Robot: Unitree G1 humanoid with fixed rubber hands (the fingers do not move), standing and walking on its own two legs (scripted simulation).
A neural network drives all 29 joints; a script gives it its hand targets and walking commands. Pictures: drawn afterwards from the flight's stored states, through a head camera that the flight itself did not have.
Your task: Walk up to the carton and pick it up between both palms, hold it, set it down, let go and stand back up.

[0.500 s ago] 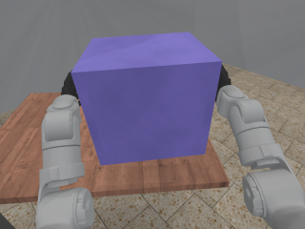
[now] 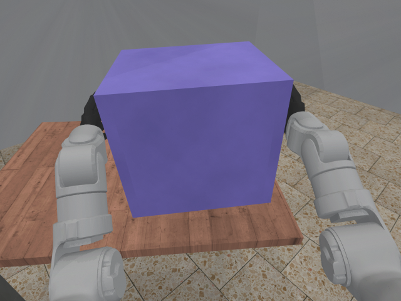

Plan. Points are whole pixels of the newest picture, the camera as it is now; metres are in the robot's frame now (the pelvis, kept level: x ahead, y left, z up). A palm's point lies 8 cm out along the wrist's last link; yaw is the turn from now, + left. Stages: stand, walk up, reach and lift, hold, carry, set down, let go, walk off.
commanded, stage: hold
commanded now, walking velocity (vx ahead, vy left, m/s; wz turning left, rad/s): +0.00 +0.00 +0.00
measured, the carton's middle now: (194, 124) +0.41 +0.01 +0.22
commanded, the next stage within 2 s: none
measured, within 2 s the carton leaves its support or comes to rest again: neither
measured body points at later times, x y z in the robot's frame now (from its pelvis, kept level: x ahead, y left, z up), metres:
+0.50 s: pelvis +0.00 +0.00 +0.00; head -0.08 +0.02 +0.44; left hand +0.37 +0.19 +0.25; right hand +0.38 -0.18 +0.25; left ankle +0.02 +0.13 -0.75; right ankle +0.01 -0.11 -0.75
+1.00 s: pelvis +0.00 +0.00 +0.00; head -0.08 +0.02 +0.44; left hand +0.37 +0.19 +0.24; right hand +0.38 -0.18 +0.26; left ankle +0.02 +0.13 -0.75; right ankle +0.01 -0.11 -0.75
